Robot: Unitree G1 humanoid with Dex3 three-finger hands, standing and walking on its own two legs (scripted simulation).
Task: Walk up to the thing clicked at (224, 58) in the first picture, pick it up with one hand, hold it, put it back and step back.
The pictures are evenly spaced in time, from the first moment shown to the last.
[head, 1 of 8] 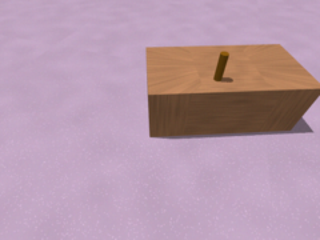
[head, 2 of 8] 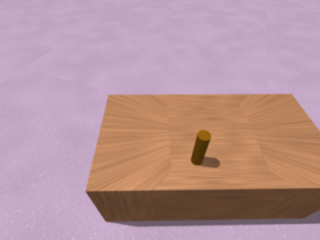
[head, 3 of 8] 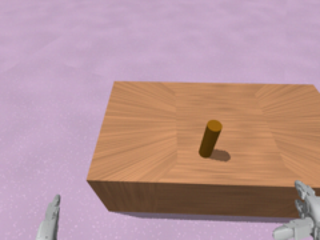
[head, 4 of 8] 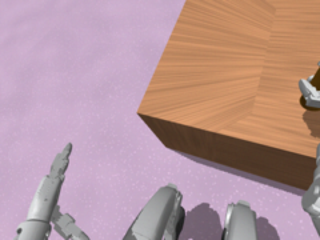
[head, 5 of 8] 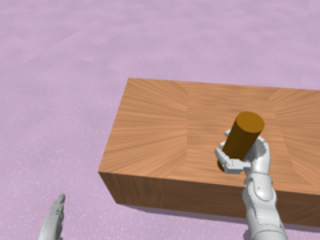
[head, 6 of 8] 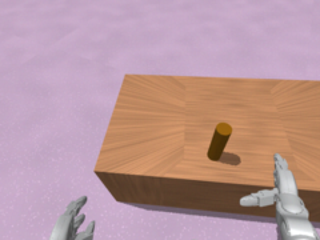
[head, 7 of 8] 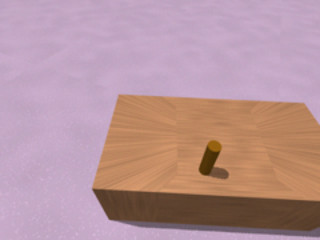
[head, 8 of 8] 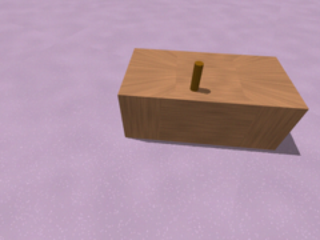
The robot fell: no
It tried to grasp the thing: yes
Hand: right
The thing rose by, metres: 0.28
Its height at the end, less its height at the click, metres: +0.00
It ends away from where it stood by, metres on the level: 0.03
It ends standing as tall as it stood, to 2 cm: yes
